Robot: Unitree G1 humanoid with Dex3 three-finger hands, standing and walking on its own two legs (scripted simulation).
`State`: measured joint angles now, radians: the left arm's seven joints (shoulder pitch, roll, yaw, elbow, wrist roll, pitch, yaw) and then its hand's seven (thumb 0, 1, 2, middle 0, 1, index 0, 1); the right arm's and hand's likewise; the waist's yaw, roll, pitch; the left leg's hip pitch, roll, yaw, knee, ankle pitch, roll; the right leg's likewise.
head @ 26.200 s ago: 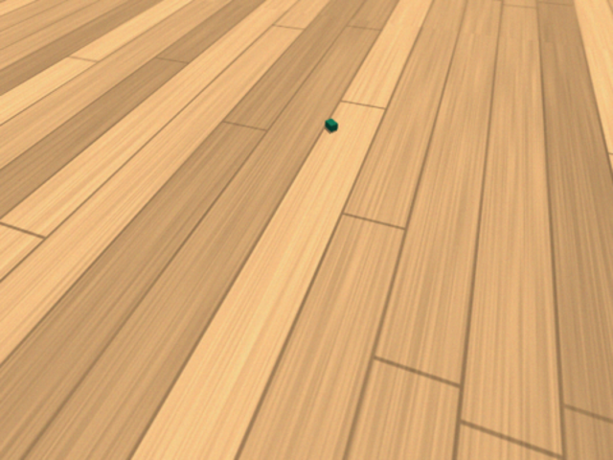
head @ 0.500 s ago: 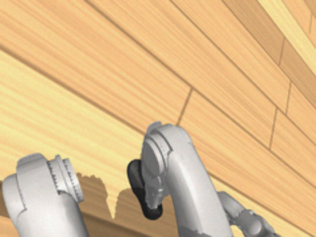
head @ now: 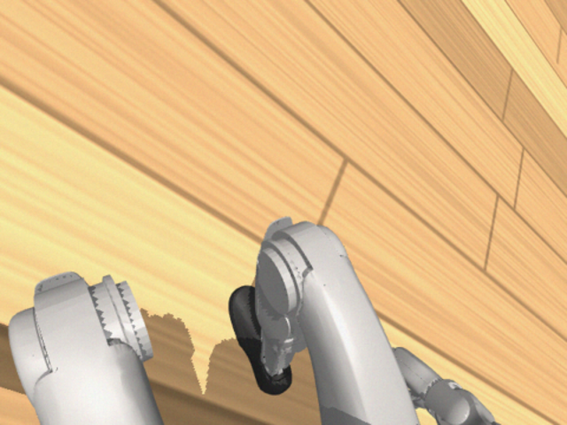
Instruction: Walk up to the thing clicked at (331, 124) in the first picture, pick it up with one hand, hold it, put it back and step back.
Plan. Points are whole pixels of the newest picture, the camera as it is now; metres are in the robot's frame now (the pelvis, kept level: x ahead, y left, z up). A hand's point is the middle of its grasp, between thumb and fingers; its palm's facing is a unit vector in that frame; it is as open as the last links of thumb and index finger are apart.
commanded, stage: close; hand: left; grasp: from above
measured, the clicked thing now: out of the picture +0.41 +0.43 -0.28
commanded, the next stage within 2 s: settle in 0.84 s
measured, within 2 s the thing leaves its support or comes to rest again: leaves its support in 1.18 s
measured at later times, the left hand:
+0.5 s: hand out of the picture +0.39 +0.41 -0.24, palm faces -0.44 -0.20 -0.88, open 7.0 cm
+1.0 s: hand out of the picture +0.39 +0.41 -0.23, palm faces -0.44 -0.18 -0.88, open 5.9 cm
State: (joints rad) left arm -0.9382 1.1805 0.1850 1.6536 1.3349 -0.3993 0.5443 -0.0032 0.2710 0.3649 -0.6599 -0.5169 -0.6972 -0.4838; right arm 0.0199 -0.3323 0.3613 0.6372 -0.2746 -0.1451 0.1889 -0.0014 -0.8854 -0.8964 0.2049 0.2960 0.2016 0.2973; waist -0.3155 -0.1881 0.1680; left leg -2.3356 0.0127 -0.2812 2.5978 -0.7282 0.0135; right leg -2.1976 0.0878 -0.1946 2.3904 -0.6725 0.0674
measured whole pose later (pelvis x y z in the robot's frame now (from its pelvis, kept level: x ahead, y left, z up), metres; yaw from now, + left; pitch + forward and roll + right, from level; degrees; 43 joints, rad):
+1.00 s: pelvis +0.00 +0.00 +0.00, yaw +0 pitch +25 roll -16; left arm -0.96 1.17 0.17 1.68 1.33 -0.38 0.55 -0.05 0.52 0.05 -0.90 -0.19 -1.10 -0.21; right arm 0.02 -0.34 0.34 0.65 -0.27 -0.15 0.19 0.00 -0.89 -0.90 0.20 0.30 0.20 0.30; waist -0.31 -0.17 0.16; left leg -2.35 0.01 -0.27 2.60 -0.73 0.01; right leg -2.21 0.08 -0.19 2.40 -0.67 0.07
